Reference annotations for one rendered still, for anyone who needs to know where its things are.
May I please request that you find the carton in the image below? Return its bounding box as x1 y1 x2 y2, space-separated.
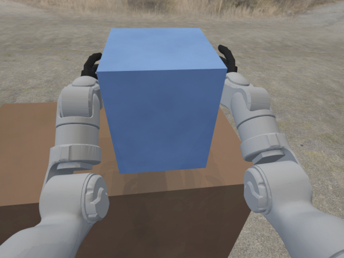
96 28 227 174

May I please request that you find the right robot hand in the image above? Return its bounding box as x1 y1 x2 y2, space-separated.
218 45 238 73

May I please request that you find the right robot forearm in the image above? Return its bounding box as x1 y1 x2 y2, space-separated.
220 72 313 197

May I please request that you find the left robot forearm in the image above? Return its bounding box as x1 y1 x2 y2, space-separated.
39 76 103 216

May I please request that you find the left robot hand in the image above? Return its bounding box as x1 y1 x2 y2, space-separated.
81 53 102 79

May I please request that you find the robot left upper arm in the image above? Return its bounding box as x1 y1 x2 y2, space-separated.
0 173 109 258

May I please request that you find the pedestal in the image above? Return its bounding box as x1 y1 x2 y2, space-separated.
0 102 253 258

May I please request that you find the robot right upper arm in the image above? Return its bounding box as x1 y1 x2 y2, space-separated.
243 160 344 258

